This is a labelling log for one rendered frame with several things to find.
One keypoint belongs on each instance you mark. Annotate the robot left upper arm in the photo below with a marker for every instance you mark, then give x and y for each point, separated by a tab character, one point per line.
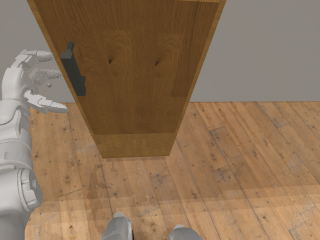
20	194

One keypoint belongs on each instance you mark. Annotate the right robot thigh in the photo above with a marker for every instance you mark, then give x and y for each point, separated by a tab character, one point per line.
184	233

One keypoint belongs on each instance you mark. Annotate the robot right shin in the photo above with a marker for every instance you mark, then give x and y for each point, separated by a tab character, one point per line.
179	226

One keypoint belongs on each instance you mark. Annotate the handle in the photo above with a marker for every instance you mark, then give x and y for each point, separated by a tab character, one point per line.
72	70

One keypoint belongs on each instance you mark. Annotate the cupboard door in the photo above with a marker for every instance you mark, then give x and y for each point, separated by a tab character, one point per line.
139	57

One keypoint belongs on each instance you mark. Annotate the left robot forearm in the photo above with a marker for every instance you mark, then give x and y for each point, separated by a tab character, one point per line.
15	139

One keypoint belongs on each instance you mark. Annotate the robot left hand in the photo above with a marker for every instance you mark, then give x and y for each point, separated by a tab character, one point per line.
16	83

